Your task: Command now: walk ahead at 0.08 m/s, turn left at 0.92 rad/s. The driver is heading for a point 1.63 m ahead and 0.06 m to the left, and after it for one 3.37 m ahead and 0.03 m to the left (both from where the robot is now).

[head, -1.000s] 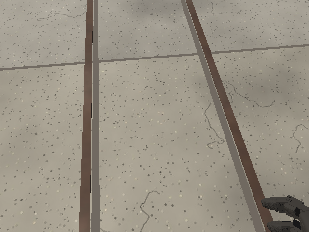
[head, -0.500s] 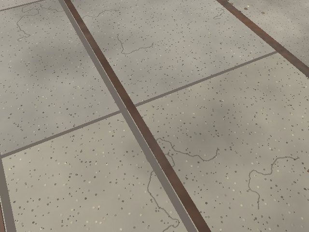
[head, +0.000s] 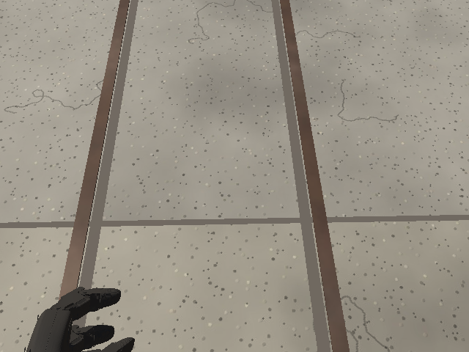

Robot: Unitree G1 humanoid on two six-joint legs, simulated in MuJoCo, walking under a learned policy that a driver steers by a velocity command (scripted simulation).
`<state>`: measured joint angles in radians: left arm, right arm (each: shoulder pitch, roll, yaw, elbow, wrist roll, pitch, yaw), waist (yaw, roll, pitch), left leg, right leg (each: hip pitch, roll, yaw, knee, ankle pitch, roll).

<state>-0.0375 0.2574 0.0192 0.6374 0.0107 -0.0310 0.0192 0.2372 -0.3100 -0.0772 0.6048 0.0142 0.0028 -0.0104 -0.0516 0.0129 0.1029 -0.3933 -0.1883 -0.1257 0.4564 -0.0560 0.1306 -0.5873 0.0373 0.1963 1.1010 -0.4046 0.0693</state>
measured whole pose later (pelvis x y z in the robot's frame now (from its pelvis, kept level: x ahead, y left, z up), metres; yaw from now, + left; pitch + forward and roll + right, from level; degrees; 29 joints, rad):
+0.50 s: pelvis +0.08 -0.09 +0.01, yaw +17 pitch +0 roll +1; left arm 0.18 0.25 0.04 0.72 -0.01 0.02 0.01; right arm 0.16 -0.30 -0.06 0.59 0.00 0.05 -0.03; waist 0.04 0.03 0.06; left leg -0.37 -0.05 -0.13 0.91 -0.49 -0.10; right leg -0.31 0.05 0.15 0.47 -0.16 -0.01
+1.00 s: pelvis +0.07 -0.10 +0.01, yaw -6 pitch +2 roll +0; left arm 0.14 0.30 0.08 0.59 -0.02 0.07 -0.02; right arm 0.16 -0.28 -0.07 0.68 0.01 0.02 -0.02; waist -0.02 0.00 0.06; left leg -0.15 0.07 0.15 0.47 -0.34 -0.01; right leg -0.46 -0.06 -0.02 0.79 -0.35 0.08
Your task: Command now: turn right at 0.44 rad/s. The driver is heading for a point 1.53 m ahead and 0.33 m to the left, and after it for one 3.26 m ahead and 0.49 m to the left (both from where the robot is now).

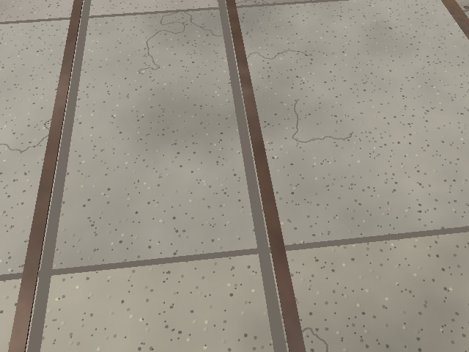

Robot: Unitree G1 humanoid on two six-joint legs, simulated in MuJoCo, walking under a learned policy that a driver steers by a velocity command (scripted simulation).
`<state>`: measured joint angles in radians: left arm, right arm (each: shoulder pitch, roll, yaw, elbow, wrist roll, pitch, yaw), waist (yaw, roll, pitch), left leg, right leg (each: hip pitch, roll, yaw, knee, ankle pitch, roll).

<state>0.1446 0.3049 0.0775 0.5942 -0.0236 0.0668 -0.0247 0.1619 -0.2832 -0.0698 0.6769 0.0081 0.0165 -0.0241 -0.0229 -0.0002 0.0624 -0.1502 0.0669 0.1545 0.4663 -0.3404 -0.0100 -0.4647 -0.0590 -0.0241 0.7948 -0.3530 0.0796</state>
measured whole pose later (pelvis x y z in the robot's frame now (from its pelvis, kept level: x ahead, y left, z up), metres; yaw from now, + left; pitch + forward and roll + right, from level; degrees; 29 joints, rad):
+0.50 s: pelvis +0.01 -0.02 +0.00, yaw +15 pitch +1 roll -2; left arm 0.09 0.28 0.08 0.70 0.00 0.02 0.03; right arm 0.22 -0.29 -0.08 0.64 0.02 0.09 0.01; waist -0.02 0.00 0.06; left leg -0.42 0.11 0.08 0.82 -0.40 -0.05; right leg -0.21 -0.09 -0.32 0.48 -0.27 -0.01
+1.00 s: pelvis +0.03 +0.02 +0.00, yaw +19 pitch +1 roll +1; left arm 0.23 0.29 0.07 0.76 -0.03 0.05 -0.01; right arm 0.11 -0.23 -0.03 0.65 -0.01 0.01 -0.03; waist 0.03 -0.02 0.01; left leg -0.17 -0.02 0.13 0.44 -0.29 0.07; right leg -0.44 -0.08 -0.02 0.91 -0.40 0.06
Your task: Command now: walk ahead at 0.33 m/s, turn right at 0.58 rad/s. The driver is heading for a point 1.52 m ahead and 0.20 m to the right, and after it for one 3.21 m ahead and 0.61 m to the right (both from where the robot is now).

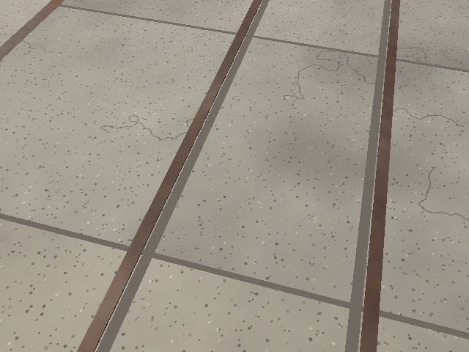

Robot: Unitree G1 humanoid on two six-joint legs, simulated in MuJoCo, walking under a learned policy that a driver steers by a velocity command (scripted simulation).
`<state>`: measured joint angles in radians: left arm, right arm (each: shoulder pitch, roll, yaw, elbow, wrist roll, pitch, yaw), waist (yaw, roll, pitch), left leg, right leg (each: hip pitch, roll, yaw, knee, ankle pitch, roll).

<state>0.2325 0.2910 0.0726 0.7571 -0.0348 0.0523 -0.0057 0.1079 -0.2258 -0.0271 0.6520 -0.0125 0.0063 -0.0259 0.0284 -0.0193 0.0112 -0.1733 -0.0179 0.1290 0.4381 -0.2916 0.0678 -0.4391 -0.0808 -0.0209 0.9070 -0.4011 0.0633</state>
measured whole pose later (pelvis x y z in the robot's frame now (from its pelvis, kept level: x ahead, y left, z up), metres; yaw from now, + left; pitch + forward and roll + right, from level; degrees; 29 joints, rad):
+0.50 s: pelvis +0.23 -0.18 +0.00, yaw -17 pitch +0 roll +0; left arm 0.33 0.27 0.03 0.77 0.03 -0.05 -0.03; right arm 0.28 -0.29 -0.03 0.77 -0.02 -0.03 0.05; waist -0.01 0.05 0.00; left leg -0.63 0.11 -0.03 1.22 -0.17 0.02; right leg -0.10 0.09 -0.10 0.42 -0.32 -0.10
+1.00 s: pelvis +0.65 -0.30 -0.01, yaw +4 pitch +0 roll +1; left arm 0.01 0.22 -0.06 0.58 0.07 -0.07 -0.02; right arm 0.50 -0.30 -0.06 0.92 -0.01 -0.05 0.01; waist -0.08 0.00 0.01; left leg -0.10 -0.23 -0.10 0.40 -0.28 0.18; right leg -0.69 -0.14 0.15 1.01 -0.20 0.06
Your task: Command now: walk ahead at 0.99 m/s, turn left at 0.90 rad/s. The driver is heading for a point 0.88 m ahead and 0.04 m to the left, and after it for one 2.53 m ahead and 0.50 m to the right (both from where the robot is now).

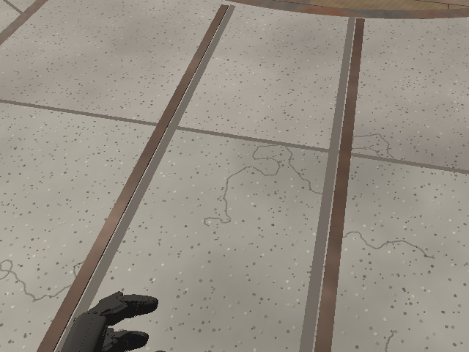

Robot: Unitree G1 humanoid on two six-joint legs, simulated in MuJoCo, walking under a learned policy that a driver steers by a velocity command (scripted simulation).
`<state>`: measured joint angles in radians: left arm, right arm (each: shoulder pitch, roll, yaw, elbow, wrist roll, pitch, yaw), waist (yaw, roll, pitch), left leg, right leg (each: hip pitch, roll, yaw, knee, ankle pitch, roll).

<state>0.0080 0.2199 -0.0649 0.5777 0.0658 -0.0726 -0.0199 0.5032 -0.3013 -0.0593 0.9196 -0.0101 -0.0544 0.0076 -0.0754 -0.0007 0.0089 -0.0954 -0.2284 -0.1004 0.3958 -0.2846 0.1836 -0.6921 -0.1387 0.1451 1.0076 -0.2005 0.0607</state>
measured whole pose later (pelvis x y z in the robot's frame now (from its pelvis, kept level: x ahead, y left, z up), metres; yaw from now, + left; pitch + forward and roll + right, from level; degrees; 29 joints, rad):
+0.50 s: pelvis +0.44 -0.04 +0.00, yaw +21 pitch +3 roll -2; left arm 0.59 0.30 0.03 0.93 0.02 -0.11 -0.01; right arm -0.05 -0.31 0.01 0.60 -0.04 -0.04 0.09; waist 0.11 0.04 -0.01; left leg -0.75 0.01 0.00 0.80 -0.06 0.11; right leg 0.13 0.00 -0.14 0.15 -0.34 0.03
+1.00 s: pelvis +0.86 +0.10 -0.02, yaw +9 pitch -1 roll +2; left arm 0.17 0.32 0.06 0.72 -0.02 -0.05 -0.06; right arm 0.33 -0.29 -0.03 0.83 0.02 -0.07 -0.06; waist -0.02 -0.05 0.08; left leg 0.03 -0.02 0.24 0.73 -0.45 -0.01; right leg -0.54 0.05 -0.11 0.59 0.10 -0.10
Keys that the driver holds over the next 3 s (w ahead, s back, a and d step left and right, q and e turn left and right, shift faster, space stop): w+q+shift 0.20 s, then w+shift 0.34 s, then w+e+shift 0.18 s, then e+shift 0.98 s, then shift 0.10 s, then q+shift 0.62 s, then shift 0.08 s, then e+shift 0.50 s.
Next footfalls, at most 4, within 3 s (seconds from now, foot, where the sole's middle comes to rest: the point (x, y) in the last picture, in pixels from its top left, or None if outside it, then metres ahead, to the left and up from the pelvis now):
0.16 right None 0.37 -0.20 -0.77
0.60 left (190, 299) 0.68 0.13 -0.77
1.00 right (197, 196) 1.08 0.11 -0.77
1.48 left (155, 173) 1.20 0.26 -0.77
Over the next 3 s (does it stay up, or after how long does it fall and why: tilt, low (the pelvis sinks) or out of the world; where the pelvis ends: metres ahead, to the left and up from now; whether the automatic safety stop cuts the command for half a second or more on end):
stays up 1.06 0.17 0.00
